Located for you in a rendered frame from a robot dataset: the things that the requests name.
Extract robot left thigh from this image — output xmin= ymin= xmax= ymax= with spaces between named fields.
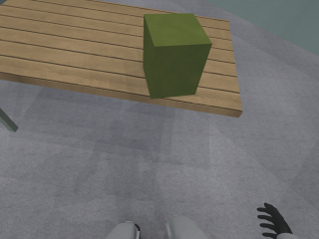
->
xmin=105 ymin=223 xmax=141 ymax=239

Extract robot right thigh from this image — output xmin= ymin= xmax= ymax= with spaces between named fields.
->
xmin=165 ymin=215 xmax=208 ymax=239

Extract carton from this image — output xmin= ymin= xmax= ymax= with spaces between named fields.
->
xmin=143 ymin=13 xmax=212 ymax=100

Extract robot thigh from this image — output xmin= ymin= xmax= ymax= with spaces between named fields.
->
xmin=165 ymin=215 xmax=208 ymax=239
xmin=105 ymin=223 xmax=141 ymax=239

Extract table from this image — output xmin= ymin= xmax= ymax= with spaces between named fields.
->
xmin=0 ymin=0 xmax=243 ymax=132

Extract right robot hand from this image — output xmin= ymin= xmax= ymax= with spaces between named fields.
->
xmin=256 ymin=202 xmax=293 ymax=239

